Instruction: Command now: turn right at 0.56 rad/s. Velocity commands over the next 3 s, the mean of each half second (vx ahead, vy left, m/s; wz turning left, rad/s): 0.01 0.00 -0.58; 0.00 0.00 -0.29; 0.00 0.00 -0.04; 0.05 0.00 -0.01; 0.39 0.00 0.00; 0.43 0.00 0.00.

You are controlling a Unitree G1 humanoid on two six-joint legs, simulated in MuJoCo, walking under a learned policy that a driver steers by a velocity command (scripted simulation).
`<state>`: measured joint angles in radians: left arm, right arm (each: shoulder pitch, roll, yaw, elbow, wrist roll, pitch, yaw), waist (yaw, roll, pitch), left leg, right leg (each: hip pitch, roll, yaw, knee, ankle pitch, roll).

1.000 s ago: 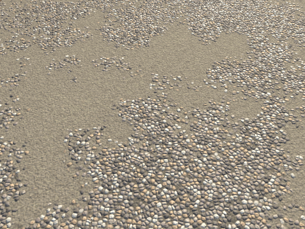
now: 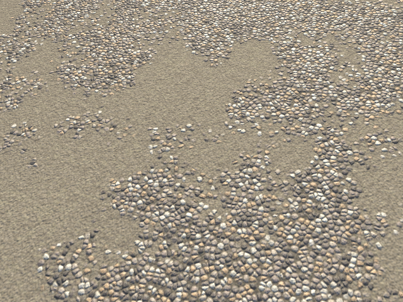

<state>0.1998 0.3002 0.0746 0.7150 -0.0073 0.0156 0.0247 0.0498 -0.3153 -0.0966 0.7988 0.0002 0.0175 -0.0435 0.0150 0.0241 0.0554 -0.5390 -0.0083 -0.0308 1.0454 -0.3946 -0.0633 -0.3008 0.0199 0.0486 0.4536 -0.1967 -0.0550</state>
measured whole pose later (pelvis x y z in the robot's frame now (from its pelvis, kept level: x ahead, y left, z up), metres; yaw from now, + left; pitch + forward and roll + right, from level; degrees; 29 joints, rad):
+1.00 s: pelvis +0.00 -0.01 -0.01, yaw -26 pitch +0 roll +0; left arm 0.12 0.24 0.03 0.72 0.01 0.01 0.01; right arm 0.16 -0.31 -0.06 0.87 0.00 0.03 -0.02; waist -0.01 0.03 0.05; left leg -0.29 0.06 -0.02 0.67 -0.36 -0.08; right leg -0.22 0.05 0.00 0.46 -0.23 -0.05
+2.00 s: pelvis +0.02 +0.00 -0.01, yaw -25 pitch -1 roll +0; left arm 0.23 0.24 0.03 1.08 -0.02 -0.02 0.03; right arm 0.25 -0.25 -0.02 1.06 0.01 -0.03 -0.04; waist 0.00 0.00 0.00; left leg -0.20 0.00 -0.01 0.57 -0.41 0.03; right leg -0.22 0.02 0.02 0.57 -0.41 -0.04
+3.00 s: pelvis +0.44 -0.18 +0.00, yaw -26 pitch +1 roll +2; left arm 0.08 0.25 0.04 0.88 0.00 -0.08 0.00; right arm 0.33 -0.25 -0.04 0.99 0.00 -0.07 0.00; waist -0.07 -0.04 0.02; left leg -0.04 -0.08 0.04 0.26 -0.24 0.05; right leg -0.60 -0.10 0.04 0.56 0.09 0.01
